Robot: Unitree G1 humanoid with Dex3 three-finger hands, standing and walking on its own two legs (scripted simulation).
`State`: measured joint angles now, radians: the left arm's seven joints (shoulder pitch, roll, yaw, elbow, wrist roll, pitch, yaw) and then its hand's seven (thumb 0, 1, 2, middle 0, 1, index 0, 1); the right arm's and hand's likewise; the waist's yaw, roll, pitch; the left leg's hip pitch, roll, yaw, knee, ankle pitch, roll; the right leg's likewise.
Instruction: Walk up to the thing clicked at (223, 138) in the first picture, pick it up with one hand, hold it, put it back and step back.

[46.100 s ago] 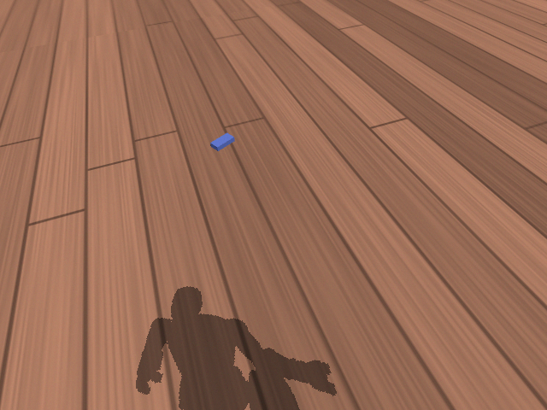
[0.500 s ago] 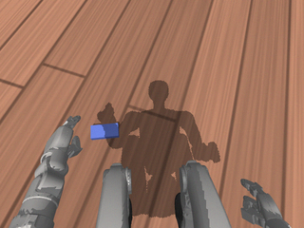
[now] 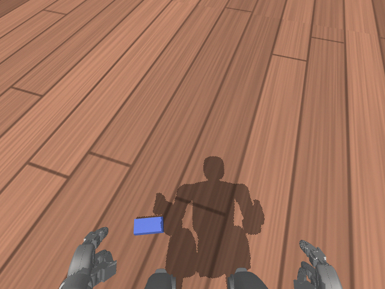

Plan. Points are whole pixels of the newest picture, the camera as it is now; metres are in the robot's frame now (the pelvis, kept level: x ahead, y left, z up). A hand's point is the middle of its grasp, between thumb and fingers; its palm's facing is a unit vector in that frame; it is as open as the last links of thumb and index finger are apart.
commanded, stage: home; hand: left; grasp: from above
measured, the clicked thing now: (148, 225) +0.48 +0.21 -0.65
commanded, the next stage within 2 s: none
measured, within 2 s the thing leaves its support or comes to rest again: neither
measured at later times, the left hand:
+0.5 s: hand (98, 282) +0.18 +0.18 +0.00, palm faces +0.07 -0.98 -0.20, open 7.4 cm
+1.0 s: hand (96, 277) +0.19 +0.19 +0.00, palm faces +0.05 -0.98 -0.20, open 7.4 cm
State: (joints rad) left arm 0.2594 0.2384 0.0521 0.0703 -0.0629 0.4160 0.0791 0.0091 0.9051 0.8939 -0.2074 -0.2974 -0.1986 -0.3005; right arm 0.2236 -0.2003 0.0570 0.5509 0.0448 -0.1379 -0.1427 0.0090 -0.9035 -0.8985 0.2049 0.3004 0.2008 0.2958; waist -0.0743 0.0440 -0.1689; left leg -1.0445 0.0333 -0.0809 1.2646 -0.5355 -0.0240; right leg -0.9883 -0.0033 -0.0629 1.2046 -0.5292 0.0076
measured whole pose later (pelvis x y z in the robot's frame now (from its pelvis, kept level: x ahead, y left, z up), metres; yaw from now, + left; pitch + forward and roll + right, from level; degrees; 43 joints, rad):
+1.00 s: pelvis +0.03 +0.01 +0.05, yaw +1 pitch +10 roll -3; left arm 0.50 0.22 0.03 -0.13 -0.05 0.45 0.02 0.01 0.91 0.89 -0.20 -0.30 -0.20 -0.30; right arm 0.29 -0.21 0.03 0.54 0.01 -0.23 -0.18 0.01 -0.90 -0.90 0.21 0.30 0.20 0.30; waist -0.04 0.05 -0.15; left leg -0.70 0.03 -0.06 1.02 -0.49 -0.01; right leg -0.64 -0.01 -0.05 0.95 -0.48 0.02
